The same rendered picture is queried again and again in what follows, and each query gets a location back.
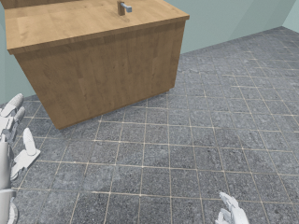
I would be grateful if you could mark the robot left forearm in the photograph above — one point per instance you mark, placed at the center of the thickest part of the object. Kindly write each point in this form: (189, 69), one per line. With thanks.
(9, 211)

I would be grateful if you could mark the counter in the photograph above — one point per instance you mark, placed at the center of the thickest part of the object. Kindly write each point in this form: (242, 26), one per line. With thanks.
(86, 58)

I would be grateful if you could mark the robot left hand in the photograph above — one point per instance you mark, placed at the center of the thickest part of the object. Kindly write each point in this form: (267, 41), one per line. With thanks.
(10, 118)

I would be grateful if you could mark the robot right hand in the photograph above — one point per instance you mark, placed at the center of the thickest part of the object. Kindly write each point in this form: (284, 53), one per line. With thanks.
(237, 215)

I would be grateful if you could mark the tap lever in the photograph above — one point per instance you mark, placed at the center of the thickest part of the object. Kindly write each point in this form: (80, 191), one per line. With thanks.
(128, 8)

